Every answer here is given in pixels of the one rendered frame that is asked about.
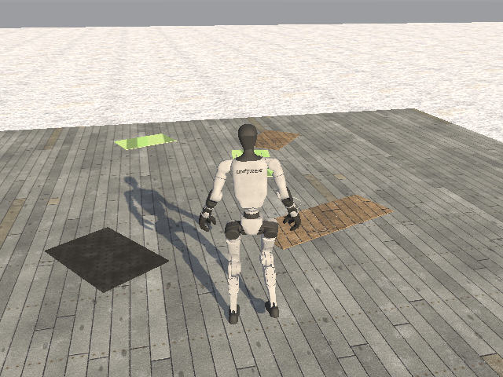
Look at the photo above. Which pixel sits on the left robot hand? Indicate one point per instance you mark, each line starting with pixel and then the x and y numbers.
pixel 203 220

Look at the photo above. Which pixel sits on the left robot thigh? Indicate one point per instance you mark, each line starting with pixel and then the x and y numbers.
pixel 232 231

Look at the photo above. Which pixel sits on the left robot upper arm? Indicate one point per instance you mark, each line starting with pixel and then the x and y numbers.
pixel 220 178

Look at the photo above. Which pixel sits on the robot thigh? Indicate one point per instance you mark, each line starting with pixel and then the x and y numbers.
pixel 270 230
pixel 232 231

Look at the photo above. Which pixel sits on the right robot hand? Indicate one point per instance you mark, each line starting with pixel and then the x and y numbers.
pixel 290 220

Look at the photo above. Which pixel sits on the right robot forearm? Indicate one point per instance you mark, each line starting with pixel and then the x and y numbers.
pixel 290 205

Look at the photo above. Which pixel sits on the right robot upper arm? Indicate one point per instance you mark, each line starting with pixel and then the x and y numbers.
pixel 279 178

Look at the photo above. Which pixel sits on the right robot thigh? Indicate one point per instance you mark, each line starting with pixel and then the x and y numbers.
pixel 270 230

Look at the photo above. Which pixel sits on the left robot forearm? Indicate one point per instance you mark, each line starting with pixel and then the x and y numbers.
pixel 208 207

